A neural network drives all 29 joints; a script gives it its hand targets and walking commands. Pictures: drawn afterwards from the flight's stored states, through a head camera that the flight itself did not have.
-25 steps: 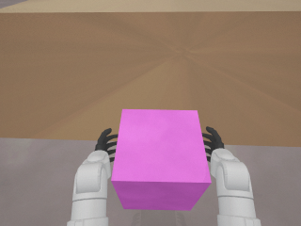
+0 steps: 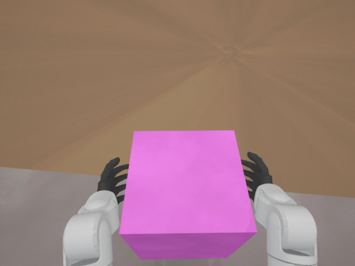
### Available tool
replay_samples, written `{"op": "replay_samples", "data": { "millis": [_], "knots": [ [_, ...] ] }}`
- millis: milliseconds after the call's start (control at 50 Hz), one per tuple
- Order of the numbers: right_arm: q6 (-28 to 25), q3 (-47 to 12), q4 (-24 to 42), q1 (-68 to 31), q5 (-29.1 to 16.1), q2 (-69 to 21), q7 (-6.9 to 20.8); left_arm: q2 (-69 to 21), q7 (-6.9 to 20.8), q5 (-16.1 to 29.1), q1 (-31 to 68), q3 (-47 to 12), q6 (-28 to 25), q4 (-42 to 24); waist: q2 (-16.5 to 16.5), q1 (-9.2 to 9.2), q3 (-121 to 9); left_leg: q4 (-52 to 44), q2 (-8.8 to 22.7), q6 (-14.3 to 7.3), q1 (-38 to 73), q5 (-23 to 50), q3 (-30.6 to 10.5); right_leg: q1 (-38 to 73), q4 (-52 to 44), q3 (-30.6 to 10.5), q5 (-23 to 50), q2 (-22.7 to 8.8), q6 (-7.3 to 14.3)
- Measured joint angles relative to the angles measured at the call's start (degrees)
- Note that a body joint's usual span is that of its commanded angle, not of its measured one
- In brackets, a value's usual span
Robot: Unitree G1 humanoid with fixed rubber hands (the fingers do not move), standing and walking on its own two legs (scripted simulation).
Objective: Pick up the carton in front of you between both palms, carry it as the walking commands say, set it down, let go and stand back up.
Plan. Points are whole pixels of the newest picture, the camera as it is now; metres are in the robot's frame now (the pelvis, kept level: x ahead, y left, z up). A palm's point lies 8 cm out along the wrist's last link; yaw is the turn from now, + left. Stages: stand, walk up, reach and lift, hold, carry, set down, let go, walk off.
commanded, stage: carry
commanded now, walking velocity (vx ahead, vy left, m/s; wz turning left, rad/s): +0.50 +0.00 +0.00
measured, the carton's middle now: (184, 199) +0.27 +0.01 +0.03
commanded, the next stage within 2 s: none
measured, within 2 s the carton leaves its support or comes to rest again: neither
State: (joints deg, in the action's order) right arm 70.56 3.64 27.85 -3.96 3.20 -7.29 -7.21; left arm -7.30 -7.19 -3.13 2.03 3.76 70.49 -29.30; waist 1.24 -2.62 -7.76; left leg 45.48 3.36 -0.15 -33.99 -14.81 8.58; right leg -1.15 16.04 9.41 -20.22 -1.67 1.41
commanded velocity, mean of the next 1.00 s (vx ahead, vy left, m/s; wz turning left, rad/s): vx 0.50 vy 0.00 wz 0.00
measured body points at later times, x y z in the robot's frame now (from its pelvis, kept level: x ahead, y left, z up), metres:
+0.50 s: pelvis +0.32 +0.03 +0.01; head +0.31 +0.05 +0.46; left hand +0.58 +0.17 +0.08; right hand +0.56 -0.14 +0.09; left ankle +0.23 +0.09 -0.74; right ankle +0.44 -0.12 -0.69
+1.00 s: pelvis +0.64 -0.02 +0.00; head +0.67 -0.03 +0.45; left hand +1.00 +0.13 +0.15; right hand +1.00 -0.17 +0.15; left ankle +0.75 +0.12 -0.67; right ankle +0.58 -0.08 -0.74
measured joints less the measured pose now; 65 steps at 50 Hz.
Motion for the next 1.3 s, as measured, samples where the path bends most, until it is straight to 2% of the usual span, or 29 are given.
{"op": "replay_samples", "data": {
  "millis": [60, 100, 120, 140, 180, 220, 260, 360, 480, 540, 620, 660, 680, 740, 760, 800, 880, 980, 1080, 1120, 1160, 1200, 1240, 1300],
  "knots": [
    [-0.2, -0.2, 0.6, 0.8, 0.6, 0.0, 0.3, 0.0, 0.0, 0.3, 0.3, -0.1, 0.1, 0.2, 0.1, -0.31, 0.7, -10.5, -1.0, -0.8, 0.3, 6.7, 2.6, 5.4, -0.9, -0.4, -3.3, -0.8, -1.5],
    [-0.2, -0.3, 0.5, 1.0, 0.8, 0.0, 0.3, 0.0, 0.0, 0.3, 0.3, -0.1, 0.2, 0.4, 0.3, -0.03, 1.4, -15.1, -2.2, -1.4, 3.1, 8.8, 4.9, 7.5, 3.3, -0.4, -7.4, -2.0, -2.6],
    [-0.1, -0.3, 0.1, 0.8, 0.9, 0.0, 0.4, 0.0, 0.0, 0.2, 0.3, 0.1, 0.2, 0.6, 0.1, 0.24, 1.7, -16.3, -2.5, -2.3, 5.1, 9.8, 5.7, 7.3, 8.5, -0.2, -9.9, -2.7, -2.8],
    [-0.5, -0.5, -1.0, 0.4, 1.0, 0.0, 0.4, 0.1, 0.0, 0.2, 0.6, 0.5, 0.2, 1.3, 0.7, 1.05, 2.0, -13.7, -2.9, -4.3, 5.3, 10.1, 6.3, 5.1, 16.5, -0.3, -9.3, -4.2, -2.6],
    [-1.0, -0.3, -3.7, -0.2, 1.1, 0.0, 0.4, 0.1, 0.1, 0.0, 1.2, 1.2, 0.1, 3.4, 0.6, 2.50, 2.7, -10.3, -2.9, -6.7, 6.0, 5.7, 6.8, -3.6, 36.1, -4.8, -7.4, -4.0, -1.7],
    [-1.2, 0.1, -5.1, 0.1, 1.0, 0.0, 0.4, 0.1, 0.3, -0.5, 1.1, 0.9, 0.0, 4.9, -0.1, 3.48, 3.5, -12.9, -3.0, -6.7, 9.0, 4.1, 6.8, -12.5, 48.3, -7.0, -4.1, -3.0, -0.4],
    [-1.7, 0.3, -5.4, 1.0, 1.0, 0.0, 0.4, 0.1, 0.7, -1.1, 0.7, 0.3, -0.5, 5.8, -0.7, 4.26, 3.9, -17.4, -3.2, -6.2, 12.6, 4.5, 6.6, -19.6, 50.7, -6.9, 0.1, -3.1, 0.2],
    [-4.0, 0.3, -4.9, 3.2, 0.8, 0.0, 0.5, 0.0, 1.4, -1.9, -1.2, -1.1, -3.4, 6.3, -1.8, 5.09, 3.0, -26.4, -3.2, -5.6, 20.7, 4.2, 5.3, -30.2, 40.4, -4.6, 6.4, -4.2, -0.5],
    [-4.5, -0.8, -1.7, 4.6, 0.3, -0.1, 0.7, -0.2, 1.4, -2.1, -4.2, -1.9, -4.2, 1.8, -1.5, 4.10, 1.3, -32.2, -3.3, -3.8, 30.2, 0.5, 3.8, -34.5, 26.0, -2.1, 13.9, -4.6, -1.8],
    [-3.5, -1.1, 1.5, 4.1, -0.2, -0.1, 0.7, -0.2, 0.7, -1.2, -4.0, -1.7, -2.9, -2.2, -1.2, 3.32, 1.6, -32.6, -3.5, -2.7, 34.8, -2.9, 3.4, -34.2, 20.7, -0.7, 16.3, -4.1, -1.1],
    [-1.1, -0.5, 5.4, 0.1, -0.8, 0.0, -0.4, 0.1, -1.1, 0.8, 0.4, -0.7, -0.2, -5.9, -1.7, 2.91, 2.6, -29.9, -3.0, -0.7, 40.1, -9.6, 2.6, -30.8, 15.0, 2.3, 17.0, -2.1, 0.9],
    [0.5, 1.1, 6.2, -3.3, -1.0, 0.2, -0.9, -0.1, -1.4, 1.6, 4.9, 0.5, 1.0, -5.1, -2.5, 2.45, 3.1, -20.7, -1.2, 0.0, 39.5, -15.2, 2.6, -27.4, 13.5, 3.8, 16.7, -0.3, 2.4],
    [1.2, 2.2, 5.6, -5.4, -1.3, 0.8, -1.1, -0.3, -1.6, 1.9, 7.6, 1.0, 1.2, -3.4, -3.5, 1.74, 3.5, -11.4, 0.5, -0.2, 36.3, -14.5, 2.0, -27.7, 16.5, 4.3, 15.5, 0.1, 3.6],
    [3.7, 4.5, 2.3, -11.6, -2.4, 3.1, -1.5, -0.2, -2.8, 2.4, 14.3, 2.4, 3.0, 0.9, -3.4, 0.12, 5.1, 19.1, -0.8, -2.1, 21.0, -11.5, -5.1, -26.2, 19.3, 4.4, 9.3, 0.3, 4.9],
    [4.4, 5.2, 1.2, -13.6, -2.6, 3.3, -1.6, 0.1, -3.0, 2.6, 15.8, 3.0, 3.6, 1.7, -3.2, -0.05, 5.6, 24.7, -1.1, -2.8, 16.4, -9.9, -5.9, -24.9, 18.1, 4.3, 8.9, 0.4, 4.6],
    [5.2, 6.4, -1.3, -17.4, -2.5, 2.8, -1.8, 0.6, -3.3, 3.0, 18.4, 4.4, 4.3, 3.1, -2.9, -0.19, 6.4, 27.9, -0.5, -3.5, 8.9, -6.2, -6.3, -22.0, 15.1, 4.1, 8.7, 0.7, 4.2],
    [4.7, 8.5, -7.2, -23.9, -1.4, 2.4, -1.9, 1.7, -3.3, 3.4, 24.2, 7.1, 4.1, 8.4, -2.3, -0.42, 6.6, 21.9, 1.4, -2.8, -1.4, -1.3, -5.9, -16.5, 10.1, 3.1, 7.3, 1.1, 4.0],
    [3.7, 10.6, -14.3, -30.4, -0.7, 3.6, -1.9, 2.9, -3.2, 3.2, 31.4, 9.2, 3.1, 16.2, -2.0, -0.09, 6.5, 9.6, 2.2, -2.1, -7.1, 4.8, -4.7, -9.9, 6.5, 1.8, 4.0, 1.1, 2.7],
    [2.8, 12.6, -20.3, -36.1, -1.2, 5.3, -2.1, 3.9, -3.1, 2.5, 37.7, 10.6, 2.2, 22.4, -1.9, 0.44, 6.9, -3.3, 0.5, -3.7, -5.6, 7.6, -1.9, -4.2, 7.5, 0.7, -2.7, 0.9, 0.5],
    [2.4, 13.1, -22.7, -38.5, -1.4, 5.6, -2.2, 4.4, -3.1, 2.3, 39.5, 11.2, 2.4, 23.8, -1.2, 1.16, 7.3, -9.0, -1.5, -4.7, -2.0, 6.7, -0.1, -2.9, 11.5, 0.5, -6.7, -0.1, -0.4],
    [1.2, 13.3, -25.3, -40.7, -1.1, 5.1, -2.5, 5.7, -3.0, 2.5, 41.0, 12.1, 2.4, 24.8, 0.6, 2.81, 8.3, -9.1, -3.2, -3.6, 1.3, -4.4, 0.8, -6.5, 24.8, -0.8, -7.8, -2.5, -0.3],
    [0.4, 13.3, -26.7, -41.7, -0.7, 4.5, -2.9, 6.3, -2.7, 2.8, 41.4, 13.1, 2.1, 25.3, 0.6, 4.74, 10.1, -7.0, -3.8, -3.7, 1.9, -6.0, 0.6, -14.5, 43.8, -6.3, -8.4, -1.0, -0.2],
    [0.0, 13.5, -25.7, -40.6, -0.9, 3.6, -3.2, 5.1, -2.6, 2.3, 40.8, 14.5, 2.1, 24.3, -0.2, 5.89, 11.8, -8.9, -4.1, -3.9, 4.4, -5.7, 0.0, -22.3, 56.8, -8.7, -6.9, 0.7, 0.7],
    [-0.9, 14.0, -21.1, -37.2, -1.7, 2.2, -3.4, 2.2, -2.1, 0.7, 39.0, 15.6, 1.4, 20.1, -1.2, 6.66, 14.1, -13.8, -4.0, -3.7, 9.1, -6.6, -0.7, -32.0, 60.4, -8.7, -4.0, 0.9, 1.5]
  ]
}}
